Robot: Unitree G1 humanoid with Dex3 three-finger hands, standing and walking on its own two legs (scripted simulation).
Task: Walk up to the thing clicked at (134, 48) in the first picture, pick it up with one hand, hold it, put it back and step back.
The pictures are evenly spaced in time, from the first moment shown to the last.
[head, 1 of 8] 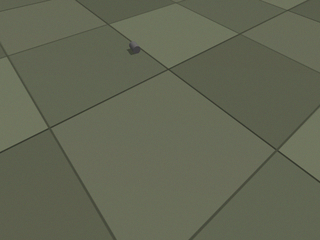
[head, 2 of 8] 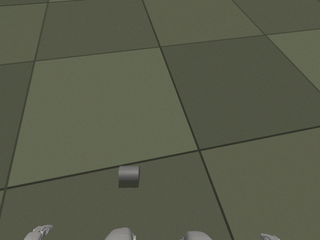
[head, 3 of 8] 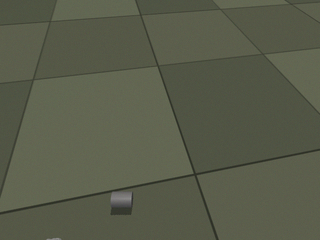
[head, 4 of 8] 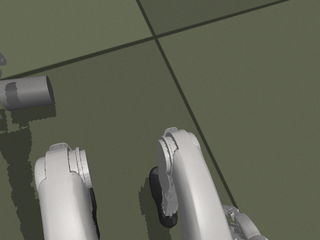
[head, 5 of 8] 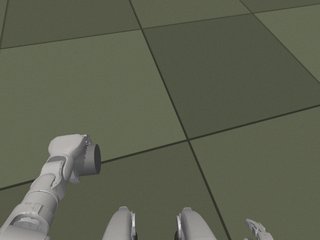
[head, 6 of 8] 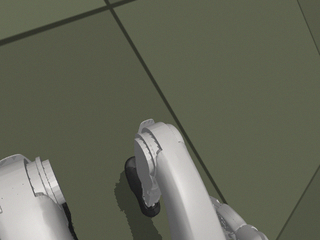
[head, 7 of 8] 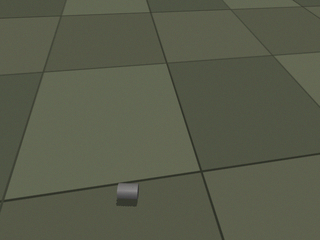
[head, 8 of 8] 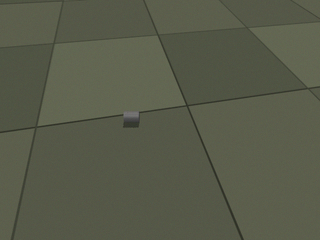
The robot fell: no
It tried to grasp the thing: yes
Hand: left
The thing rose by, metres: 0.68
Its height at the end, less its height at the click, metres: +0.00
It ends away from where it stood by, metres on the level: 0.01
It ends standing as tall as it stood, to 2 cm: yes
